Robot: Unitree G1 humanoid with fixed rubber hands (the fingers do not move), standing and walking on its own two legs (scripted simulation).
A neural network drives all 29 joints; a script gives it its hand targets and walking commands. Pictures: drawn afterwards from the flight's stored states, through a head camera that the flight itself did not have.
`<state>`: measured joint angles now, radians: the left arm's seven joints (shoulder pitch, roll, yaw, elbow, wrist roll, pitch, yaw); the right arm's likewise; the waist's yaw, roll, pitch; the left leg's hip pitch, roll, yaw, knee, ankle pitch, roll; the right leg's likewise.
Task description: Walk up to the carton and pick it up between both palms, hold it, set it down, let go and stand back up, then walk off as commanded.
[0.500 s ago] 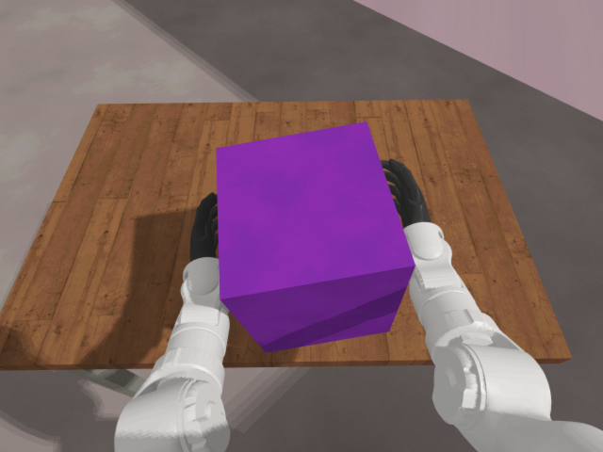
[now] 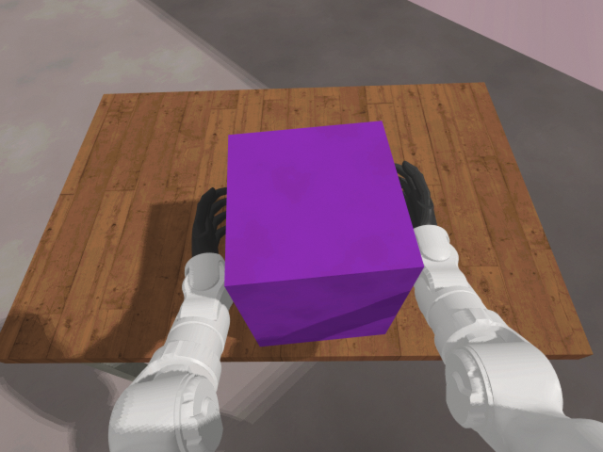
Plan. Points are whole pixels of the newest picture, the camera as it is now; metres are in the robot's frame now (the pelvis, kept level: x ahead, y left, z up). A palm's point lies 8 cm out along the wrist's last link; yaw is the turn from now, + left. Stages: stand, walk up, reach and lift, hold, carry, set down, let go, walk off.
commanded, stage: set down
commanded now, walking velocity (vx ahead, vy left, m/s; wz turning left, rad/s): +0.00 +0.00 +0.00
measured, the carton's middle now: (314, 244) +0.40 +0.02 +0.00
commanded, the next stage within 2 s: none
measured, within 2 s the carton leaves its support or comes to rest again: neither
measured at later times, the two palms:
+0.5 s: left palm (188, 259) +0.37 +0.19 +0.00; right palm (439, 220) +0.42 -0.16 +0.02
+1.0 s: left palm (169, 310) +0.29 +0.20 +0.01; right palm (470, 281) +0.34 -0.19 +0.00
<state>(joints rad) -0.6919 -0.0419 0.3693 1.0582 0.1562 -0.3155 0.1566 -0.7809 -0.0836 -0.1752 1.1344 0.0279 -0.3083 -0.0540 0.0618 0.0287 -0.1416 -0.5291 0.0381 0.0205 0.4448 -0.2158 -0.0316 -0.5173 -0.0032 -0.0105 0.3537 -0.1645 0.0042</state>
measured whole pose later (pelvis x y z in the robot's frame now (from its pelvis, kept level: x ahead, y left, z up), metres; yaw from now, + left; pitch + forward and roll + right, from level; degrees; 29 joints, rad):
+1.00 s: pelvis -0.05 +0.01 -0.01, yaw +0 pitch +18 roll -2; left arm -0.43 0.05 0.10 0.83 -0.09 -0.27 0.13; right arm -0.57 -0.32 0.06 1.09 0.33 -0.35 0.09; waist 0.09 0.06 -0.21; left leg -0.61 0.04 0.02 0.50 -0.20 -0.01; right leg -0.59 0.00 -0.01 0.38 -0.11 0.02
